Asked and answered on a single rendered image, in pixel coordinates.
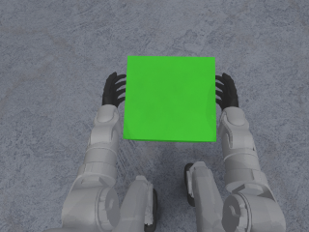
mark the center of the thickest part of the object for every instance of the robot left forearm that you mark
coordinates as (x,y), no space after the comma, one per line
(99,165)

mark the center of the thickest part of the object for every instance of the robot left hand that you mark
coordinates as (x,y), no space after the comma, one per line
(110,94)

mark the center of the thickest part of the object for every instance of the robot right hand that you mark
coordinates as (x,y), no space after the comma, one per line
(229,96)

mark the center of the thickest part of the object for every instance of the carton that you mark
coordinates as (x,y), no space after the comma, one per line
(170,99)

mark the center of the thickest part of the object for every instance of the right robot shin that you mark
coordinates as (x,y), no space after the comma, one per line
(198,164)

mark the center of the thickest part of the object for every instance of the robot shin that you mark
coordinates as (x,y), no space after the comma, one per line
(198,164)
(149,211)

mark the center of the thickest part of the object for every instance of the robot right upper arm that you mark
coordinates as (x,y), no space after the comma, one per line
(244,212)

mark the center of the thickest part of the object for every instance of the robot left upper arm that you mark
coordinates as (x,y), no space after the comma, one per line
(93,209)

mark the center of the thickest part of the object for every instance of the robot right forearm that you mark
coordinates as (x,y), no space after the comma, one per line
(243,171)

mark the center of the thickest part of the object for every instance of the left robot shin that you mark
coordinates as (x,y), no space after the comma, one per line
(149,211)

